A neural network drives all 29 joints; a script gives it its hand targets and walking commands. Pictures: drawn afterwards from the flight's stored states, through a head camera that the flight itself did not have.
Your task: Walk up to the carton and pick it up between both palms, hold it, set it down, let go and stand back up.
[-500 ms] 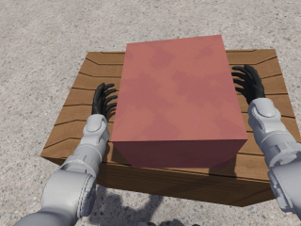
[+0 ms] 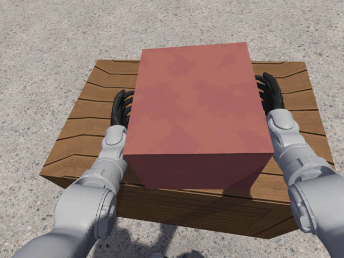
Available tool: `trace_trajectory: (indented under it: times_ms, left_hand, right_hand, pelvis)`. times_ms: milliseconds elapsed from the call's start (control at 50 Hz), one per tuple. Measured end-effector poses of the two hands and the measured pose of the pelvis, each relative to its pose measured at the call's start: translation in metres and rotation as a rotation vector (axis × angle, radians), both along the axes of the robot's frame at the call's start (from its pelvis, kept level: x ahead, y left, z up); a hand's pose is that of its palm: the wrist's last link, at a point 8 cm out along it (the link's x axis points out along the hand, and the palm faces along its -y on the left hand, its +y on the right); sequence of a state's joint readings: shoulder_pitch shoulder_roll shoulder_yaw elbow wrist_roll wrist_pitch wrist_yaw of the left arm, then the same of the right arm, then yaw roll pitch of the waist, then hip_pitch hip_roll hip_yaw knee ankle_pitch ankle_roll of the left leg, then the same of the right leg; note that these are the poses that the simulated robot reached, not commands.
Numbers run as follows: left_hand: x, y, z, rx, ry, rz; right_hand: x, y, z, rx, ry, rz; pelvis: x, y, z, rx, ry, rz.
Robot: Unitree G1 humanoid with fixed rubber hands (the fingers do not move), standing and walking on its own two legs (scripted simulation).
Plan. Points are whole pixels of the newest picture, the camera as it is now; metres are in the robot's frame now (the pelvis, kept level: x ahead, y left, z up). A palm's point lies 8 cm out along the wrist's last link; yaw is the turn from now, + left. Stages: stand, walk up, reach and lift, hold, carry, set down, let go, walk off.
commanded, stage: reach and lift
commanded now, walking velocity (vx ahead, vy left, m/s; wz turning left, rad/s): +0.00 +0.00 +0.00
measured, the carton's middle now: (194, 117) +0.47 +0.02 +0.02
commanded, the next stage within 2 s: none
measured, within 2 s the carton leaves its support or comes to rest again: neither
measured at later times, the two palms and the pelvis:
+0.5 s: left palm (121, 121) +0.43 +0.19 +0.05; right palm (271, 108) +0.47 -0.16 +0.05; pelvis +0.00 +0.00 +0.01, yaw +0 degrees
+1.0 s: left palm (122, 121) +0.43 +0.19 +0.05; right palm (272, 107) +0.47 -0.16 +0.06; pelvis +0.04 +0.01 +0.04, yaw -1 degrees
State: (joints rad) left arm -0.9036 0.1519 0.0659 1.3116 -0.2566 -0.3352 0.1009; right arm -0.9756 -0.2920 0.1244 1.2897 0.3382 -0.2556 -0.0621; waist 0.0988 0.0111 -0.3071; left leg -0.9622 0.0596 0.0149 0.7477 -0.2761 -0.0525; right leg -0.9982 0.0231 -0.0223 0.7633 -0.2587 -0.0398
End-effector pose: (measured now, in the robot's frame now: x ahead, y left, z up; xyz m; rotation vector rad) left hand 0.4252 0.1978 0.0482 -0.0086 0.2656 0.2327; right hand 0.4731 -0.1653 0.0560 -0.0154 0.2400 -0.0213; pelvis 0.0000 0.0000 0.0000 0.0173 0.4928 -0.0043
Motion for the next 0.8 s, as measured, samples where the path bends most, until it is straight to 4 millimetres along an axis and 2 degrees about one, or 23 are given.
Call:
trace_trajectory:
  times_ms: [420,600,800]
  left_hand:
    - [0.002,-0.002,0.004,0.024,-0.021,-0.028]
    - [0.002,-0.006,0.006,0.051,-0.024,-0.064]
    - [0.001,-0.006,0.006,0.04,-0.03,-0.064]
  right_hand:
    - [-0.001,0.002,-0.001,0.01,-0.004,-0.023]
    - [-0.001,0.002,0.0,-0.02,-0.017,-0.019]
    - [-0.002,0.002,0.003,-0.08,-0.027,-0.002]
  pelvis:
    - [0.003,0.001,0.004,0.002,-0.016,0.002]
    - [0.008,0.005,0.017,0.001,-0.036,0.002]
    - [0.025,0.007,0.033,-0.005,-0.072,0.006]
